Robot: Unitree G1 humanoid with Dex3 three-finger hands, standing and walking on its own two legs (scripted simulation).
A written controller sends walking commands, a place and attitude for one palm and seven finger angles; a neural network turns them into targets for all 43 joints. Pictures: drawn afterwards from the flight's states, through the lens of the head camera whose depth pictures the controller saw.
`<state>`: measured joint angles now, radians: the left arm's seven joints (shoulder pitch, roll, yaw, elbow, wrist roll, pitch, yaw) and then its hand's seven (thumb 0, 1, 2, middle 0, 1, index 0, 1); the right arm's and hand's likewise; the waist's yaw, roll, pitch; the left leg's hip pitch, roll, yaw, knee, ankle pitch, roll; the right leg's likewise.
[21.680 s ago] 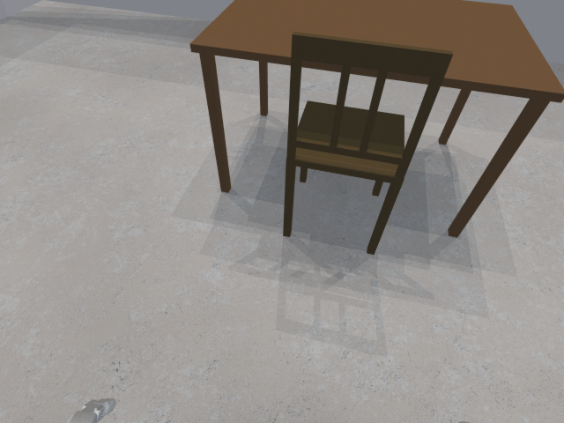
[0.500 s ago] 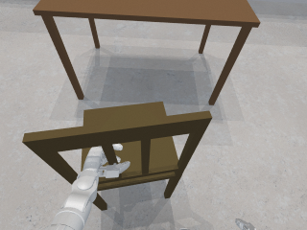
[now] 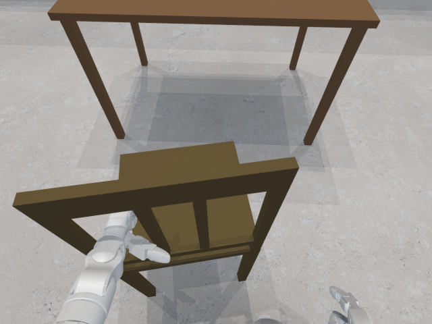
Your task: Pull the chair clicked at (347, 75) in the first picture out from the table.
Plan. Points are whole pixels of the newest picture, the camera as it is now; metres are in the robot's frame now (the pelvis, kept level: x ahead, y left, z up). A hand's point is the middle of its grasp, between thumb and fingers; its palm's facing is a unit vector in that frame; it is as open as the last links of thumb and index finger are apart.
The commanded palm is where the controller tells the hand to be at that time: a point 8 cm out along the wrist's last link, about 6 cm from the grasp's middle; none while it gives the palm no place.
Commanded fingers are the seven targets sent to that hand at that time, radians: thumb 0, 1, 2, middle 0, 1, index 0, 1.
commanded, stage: draw the fingers out of the gap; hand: left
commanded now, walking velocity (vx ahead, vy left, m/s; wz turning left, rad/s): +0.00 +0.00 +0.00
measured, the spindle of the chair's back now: (155, 232) +0.31 +0.13 -0.06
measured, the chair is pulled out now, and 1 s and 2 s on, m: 0.60 0.60 0.60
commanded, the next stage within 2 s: draw the hand back to the body in 0.86 s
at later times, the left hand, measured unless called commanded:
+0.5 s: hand (140, 271) +0.23 +0.14 -0.05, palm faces -0.09 -0.99 -0.10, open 17.5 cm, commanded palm +0.21 +0.20 -0.02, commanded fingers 0.00 -0.55 0.20 0.00 0.00 0.00 0.00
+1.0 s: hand (133, 314) +0.16 +0.15 -0.05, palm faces -0.06 -0.99 -0.12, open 17.5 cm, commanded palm +0.14 +0.20 -0.02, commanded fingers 0.00 -0.55 0.20 0.00 0.00 0.00 0.00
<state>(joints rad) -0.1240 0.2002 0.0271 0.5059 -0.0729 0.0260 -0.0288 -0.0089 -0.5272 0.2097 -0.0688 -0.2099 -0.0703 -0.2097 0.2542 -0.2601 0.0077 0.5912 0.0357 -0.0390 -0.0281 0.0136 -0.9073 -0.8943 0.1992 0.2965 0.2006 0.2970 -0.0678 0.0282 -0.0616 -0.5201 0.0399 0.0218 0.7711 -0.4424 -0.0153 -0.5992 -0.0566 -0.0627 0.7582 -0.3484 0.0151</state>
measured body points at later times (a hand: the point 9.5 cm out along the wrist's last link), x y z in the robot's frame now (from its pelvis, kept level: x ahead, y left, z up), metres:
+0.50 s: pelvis +0.00 +0.01 -0.01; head +0.05 +0.01 +0.44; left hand +0.23 +0.20 -0.04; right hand +0.15 -0.24 -0.10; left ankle -0.04 +0.13 -0.71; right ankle +0.01 -0.13 -0.71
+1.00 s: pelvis -0.01 +0.02 -0.02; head +0.03 +0.02 +0.42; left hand +0.16 +0.20 -0.03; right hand +0.17 -0.22 -0.09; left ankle -0.04 +0.13 -0.71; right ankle +0.01 -0.13 -0.71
